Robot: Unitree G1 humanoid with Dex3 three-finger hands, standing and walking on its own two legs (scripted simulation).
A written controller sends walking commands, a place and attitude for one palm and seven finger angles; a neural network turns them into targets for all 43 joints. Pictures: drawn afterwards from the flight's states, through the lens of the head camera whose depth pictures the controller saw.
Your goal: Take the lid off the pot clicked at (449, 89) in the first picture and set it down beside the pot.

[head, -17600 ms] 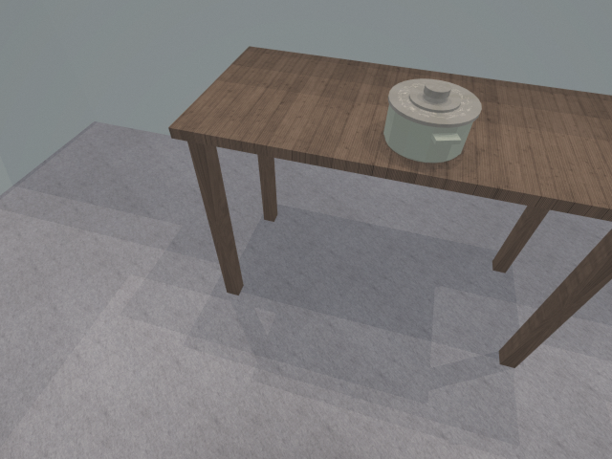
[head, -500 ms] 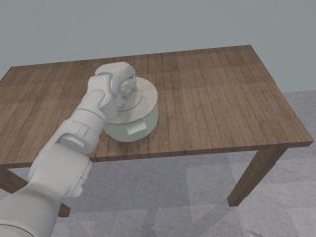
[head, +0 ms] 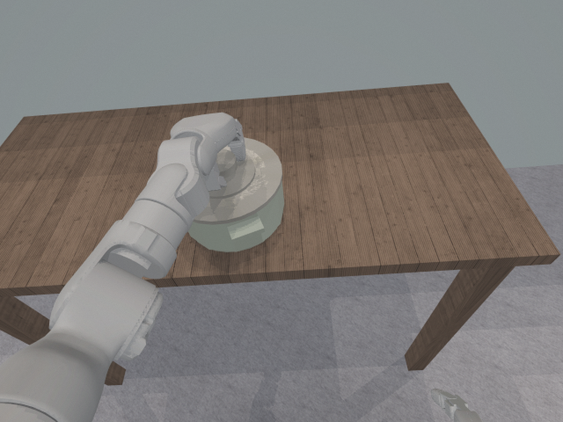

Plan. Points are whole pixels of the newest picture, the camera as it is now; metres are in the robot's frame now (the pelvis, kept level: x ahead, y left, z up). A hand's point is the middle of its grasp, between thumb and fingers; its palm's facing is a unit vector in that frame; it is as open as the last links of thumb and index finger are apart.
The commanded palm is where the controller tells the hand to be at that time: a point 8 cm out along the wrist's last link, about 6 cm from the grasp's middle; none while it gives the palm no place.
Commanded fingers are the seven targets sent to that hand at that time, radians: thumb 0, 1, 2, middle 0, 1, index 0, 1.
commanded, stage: close the fingers and squeeze the knob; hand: left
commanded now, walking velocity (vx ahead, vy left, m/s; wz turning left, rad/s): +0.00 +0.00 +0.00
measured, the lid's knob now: (219, 164) +0.48 +0.09 +0.11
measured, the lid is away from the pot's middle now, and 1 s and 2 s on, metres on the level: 0.00 0.01 0.01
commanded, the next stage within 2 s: lift the lid straight up in 0.34 s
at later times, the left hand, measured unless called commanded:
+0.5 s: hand (213, 168) +0.45 +0.10 +0.13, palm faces -0.32 -0.08 -0.94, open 8.3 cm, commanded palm +0.44 +0.11 +0.19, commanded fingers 0.00 0.55 1.08 -0.77 -0.99 -0.80 -0.99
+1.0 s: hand (208, 158) +0.44 +0.10 +0.16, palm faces -0.29 -0.06 -0.95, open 8.3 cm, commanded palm +0.44 +0.10 +0.23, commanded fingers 0.00 0.55 1.09 -0.77 -0.99 -0.80 -0.99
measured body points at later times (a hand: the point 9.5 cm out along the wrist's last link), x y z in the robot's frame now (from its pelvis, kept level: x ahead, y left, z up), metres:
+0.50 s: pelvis +0.00 +0.00 +0.00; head +0.02 -0.04 +0.45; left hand +0.46 +0.10 +0.18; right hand +0.10 -0.26 -0.13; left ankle -0.02 +0.13 -0.74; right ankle -0.01 -0.16 -0.74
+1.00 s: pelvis -0.01 +0.00 +0.00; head +0.01 -0.05 +0.45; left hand +0.45 +0.10 +0.21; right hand +0.13 -0.25 -0.13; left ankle -0.02 +0.13 -0.74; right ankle -0.01 -0.16 -0.74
